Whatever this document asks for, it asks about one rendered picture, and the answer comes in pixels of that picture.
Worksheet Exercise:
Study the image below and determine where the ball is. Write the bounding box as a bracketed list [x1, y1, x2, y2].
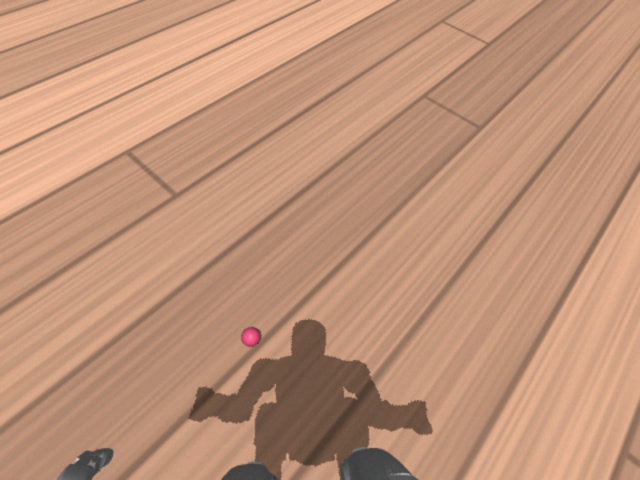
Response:
[241, 327, 260, 347]

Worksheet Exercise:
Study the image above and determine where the left robot hand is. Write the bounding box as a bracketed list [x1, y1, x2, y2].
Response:
[57, 448, 114, 480]

